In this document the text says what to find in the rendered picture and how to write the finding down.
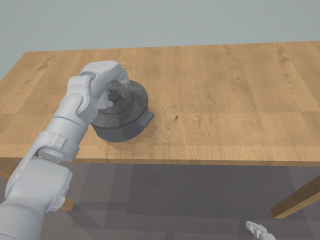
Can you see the left robot hand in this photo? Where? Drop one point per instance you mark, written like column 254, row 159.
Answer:
column 110, row 70

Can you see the left robot upper arm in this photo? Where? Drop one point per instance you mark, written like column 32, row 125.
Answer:
column 41, row 187

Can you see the knob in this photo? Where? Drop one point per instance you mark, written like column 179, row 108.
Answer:
column 114, row 96

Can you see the right robot hand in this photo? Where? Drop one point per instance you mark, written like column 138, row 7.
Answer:
column 259, row 231

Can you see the robot left forearm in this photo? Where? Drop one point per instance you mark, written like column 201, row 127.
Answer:
column 61, row 138

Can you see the lid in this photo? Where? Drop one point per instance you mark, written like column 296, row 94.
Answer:
column 133, row 103

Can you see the table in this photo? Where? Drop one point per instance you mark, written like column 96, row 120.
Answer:
column 245, row 104

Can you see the pot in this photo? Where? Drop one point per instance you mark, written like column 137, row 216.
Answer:
column 128, row 132

